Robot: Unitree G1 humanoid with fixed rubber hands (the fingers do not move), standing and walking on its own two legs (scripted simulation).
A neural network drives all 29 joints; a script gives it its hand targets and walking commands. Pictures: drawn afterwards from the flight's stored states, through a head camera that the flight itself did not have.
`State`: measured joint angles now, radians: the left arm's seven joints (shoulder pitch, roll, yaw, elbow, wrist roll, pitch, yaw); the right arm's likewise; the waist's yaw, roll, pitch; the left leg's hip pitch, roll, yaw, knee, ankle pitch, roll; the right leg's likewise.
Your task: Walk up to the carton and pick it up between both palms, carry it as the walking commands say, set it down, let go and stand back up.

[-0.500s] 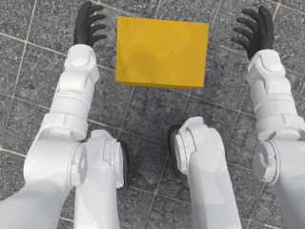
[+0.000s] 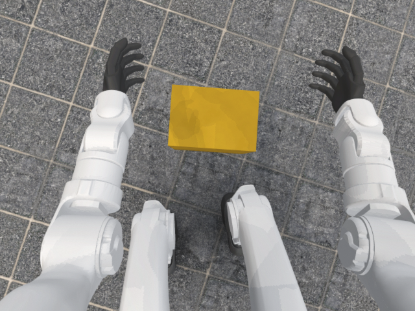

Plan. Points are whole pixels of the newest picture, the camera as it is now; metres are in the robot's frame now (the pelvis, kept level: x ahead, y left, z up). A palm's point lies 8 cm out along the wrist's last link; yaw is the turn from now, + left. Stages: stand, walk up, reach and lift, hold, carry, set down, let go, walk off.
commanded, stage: set down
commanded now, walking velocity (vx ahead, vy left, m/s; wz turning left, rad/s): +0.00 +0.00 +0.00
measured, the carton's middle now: (211, 124) +0.47 -0.08 -0.42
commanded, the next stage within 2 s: let go in 0.58 s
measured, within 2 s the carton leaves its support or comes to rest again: neither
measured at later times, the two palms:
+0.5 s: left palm (73, 55) +0.50 +0.10 +0.03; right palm out of the picture +0.43 -0.29 +0.03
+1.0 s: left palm out of the picture +0.40 +0.16 +0.11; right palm out of the picture +0.35 -0.28 +0.11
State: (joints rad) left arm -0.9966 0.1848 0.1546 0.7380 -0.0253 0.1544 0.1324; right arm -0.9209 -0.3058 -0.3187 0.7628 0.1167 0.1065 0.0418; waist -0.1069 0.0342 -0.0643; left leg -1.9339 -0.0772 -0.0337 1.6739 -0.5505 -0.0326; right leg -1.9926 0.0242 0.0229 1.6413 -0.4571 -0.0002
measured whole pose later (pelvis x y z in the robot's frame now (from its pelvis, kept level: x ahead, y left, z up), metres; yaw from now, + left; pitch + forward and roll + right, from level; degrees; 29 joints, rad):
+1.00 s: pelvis +0.07 -0.01 +0.21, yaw -1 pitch +28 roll +1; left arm -0.27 0.10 0.14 0.49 0.08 0.08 0.06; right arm -0.25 -0.25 -0.19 0.54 -0.04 0.04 0.13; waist -0.06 0.01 -0.04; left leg -0.93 -0.04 -0.07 0.76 -0.32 -0.03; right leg -0.99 0.03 0.03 0.76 -0.26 -0.02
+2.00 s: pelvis +0.11 +0.00 +0.25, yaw -2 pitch -1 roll +0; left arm 0.21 0.29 0.04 0.66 0.04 0.04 0.02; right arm 0.19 -0.31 -0.05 0.60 -0.04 0.06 -0.01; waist 0.00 0.03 0.03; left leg -0.15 -0.02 -0.06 0.52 -0.34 0.00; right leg -0.20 0.03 0.03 0.51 -0.28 -0.01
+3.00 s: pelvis +0.10 -0.01 +0.26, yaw -2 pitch -2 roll +0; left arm 0.13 0.36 0.01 1.00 0.02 0.00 0.01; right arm 0.17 -0.38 0.00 0.94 -0.02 -0.01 -0.02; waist 0.01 0.02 0.02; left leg -0.08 -0.01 -0.07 0.37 -0.25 -0.01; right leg -0.14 0.03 0.02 0.38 -0.20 -0.01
